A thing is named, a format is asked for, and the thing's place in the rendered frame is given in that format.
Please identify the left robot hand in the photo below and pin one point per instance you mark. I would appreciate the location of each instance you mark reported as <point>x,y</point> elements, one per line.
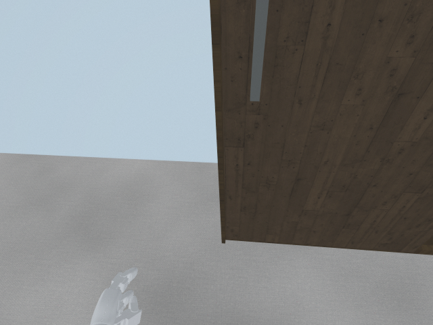
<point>109,308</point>

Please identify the handle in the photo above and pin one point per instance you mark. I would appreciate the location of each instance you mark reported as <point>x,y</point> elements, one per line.
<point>260,27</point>

